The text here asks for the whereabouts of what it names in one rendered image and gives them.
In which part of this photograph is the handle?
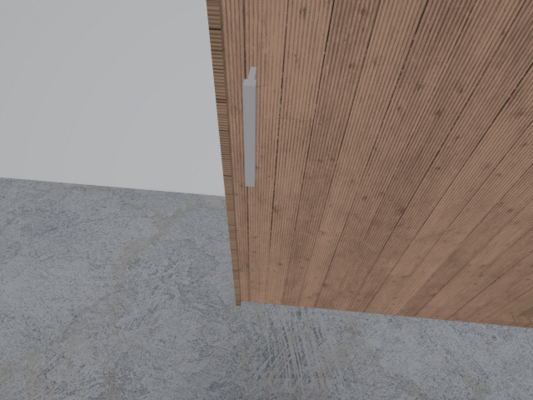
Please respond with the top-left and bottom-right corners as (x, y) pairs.
(242, 67), (257, 187)

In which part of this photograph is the wardrobe door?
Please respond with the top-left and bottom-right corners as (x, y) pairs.
(222, 0), (533, 324)
(503, 296), (533, 318)

